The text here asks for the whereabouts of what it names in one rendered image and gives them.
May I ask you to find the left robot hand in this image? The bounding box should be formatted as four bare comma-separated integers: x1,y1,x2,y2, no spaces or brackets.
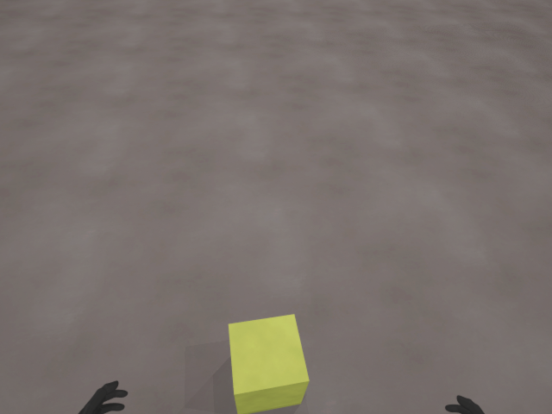
79,381,128,414

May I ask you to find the right robot hand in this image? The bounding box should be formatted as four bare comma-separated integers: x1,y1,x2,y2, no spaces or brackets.
445,395,485,414

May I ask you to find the carton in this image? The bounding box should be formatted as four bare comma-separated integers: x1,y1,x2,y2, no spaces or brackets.
229,314,309,414

